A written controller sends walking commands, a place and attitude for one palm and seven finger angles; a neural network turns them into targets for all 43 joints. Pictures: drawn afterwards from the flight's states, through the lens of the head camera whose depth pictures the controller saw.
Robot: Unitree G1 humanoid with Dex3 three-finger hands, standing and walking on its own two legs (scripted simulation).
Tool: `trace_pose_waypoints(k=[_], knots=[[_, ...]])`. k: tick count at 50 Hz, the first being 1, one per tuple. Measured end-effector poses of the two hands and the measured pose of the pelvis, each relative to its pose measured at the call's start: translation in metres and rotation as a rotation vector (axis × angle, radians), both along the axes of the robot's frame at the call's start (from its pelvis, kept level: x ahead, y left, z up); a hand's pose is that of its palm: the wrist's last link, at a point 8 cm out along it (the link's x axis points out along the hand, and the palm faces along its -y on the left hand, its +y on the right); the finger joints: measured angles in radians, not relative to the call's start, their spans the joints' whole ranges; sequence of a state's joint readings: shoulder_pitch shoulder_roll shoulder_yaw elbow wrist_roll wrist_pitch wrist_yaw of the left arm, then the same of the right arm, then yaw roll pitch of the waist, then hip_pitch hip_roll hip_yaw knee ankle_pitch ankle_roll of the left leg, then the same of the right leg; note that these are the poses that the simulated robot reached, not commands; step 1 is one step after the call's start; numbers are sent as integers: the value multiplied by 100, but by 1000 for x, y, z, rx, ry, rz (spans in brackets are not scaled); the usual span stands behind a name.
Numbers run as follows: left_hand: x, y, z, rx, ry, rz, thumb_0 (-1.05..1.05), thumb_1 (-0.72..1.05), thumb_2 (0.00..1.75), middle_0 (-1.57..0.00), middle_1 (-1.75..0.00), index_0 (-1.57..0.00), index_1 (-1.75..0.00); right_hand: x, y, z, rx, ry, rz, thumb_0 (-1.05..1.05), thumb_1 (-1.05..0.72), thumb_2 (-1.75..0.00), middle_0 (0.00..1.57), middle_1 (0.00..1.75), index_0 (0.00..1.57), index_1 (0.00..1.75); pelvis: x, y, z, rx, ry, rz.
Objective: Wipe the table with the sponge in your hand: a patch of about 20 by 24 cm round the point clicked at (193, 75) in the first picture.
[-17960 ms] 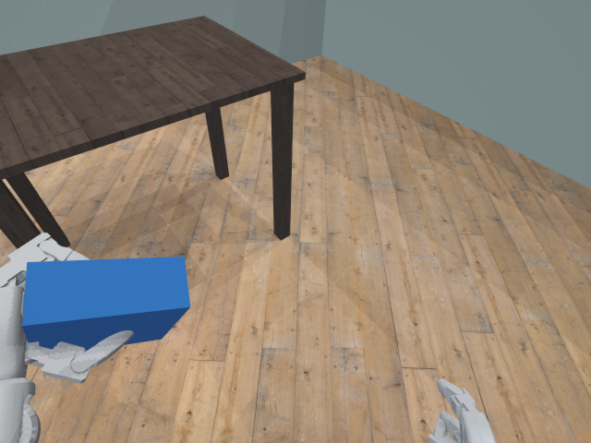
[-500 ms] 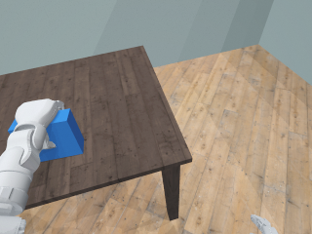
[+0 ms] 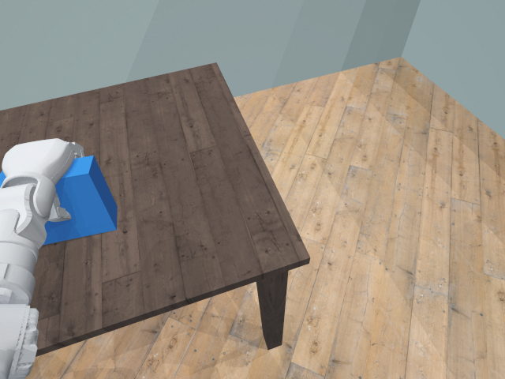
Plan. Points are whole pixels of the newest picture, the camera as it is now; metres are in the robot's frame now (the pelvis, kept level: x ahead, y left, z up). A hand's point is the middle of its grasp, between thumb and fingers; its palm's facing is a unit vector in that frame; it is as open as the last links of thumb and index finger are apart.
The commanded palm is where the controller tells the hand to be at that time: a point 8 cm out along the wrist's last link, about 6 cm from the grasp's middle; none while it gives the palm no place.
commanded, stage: wipe forward along the first lane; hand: left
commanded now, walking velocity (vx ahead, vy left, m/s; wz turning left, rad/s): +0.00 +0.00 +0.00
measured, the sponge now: (68, 211) +0.37 +0.35 +0.05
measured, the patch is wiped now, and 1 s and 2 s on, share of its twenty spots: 0.50 0.60 0.65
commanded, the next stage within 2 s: slide across to the middle lane in 0.14 s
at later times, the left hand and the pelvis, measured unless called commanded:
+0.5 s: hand (62, 169) +0.42 +0.35 +0.10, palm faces -0.12 +0.04 -0.99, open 9.5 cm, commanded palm +0.41 +0.32 +0.15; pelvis +0.02 +0.03 +0.00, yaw +1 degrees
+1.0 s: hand (96, 159) +0.44 +0.30 +0.10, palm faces -0.06 +0.01 -1.00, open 9.5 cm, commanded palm +0.43 +0.28 +0.15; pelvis +0.04 +0.03 +0.01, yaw +2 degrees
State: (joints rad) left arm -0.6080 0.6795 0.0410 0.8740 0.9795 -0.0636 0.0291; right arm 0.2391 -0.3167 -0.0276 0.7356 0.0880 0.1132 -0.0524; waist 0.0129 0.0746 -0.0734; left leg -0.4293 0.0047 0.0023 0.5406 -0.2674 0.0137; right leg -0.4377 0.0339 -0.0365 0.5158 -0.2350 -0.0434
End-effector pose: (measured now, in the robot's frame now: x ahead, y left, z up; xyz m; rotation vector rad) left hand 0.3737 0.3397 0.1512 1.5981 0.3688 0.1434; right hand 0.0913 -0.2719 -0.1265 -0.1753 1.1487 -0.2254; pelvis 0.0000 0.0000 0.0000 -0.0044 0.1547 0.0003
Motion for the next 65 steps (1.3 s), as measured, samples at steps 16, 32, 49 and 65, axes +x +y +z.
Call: trace_pose_waypoints(k=[16, 32, 49, 65], knots=[[32, 9, 0, 21, 14, -16, 2, -58, 117, -84, -135, -86, -136, 3, 20, 2, 0, 31, 0, 1, -90, -90, 20, 30, 20, 30, 8, 16, 0, -8, 34, 6], [37, -5, 2, -1, -67, -31, 1, -56, 116, -83, -136, -84, -137, 40, 48, 3, 32, 21, 39, 1, -90, -90, 20, 30, 20, 30, 27, 31, 5, -11, -8, 25], [51, -43, 3, -15, -83, -18, 0, -52, 113, -80, -137, -82, -138, 112, 66, 16, 64, -101, 124, 1, -90, -90, 20, 30, 20, 30, 41, 31, 6, -8, -20, 40], [43, -59, 1, -19, -108, 0, 0, -47, 110, -78, -138, -79, -139, 98, 44, 13, 71, -74, 84, 1, -91, -90, 20, 30, 20, 30, 46, 19, 6, -4, -34, 18]])
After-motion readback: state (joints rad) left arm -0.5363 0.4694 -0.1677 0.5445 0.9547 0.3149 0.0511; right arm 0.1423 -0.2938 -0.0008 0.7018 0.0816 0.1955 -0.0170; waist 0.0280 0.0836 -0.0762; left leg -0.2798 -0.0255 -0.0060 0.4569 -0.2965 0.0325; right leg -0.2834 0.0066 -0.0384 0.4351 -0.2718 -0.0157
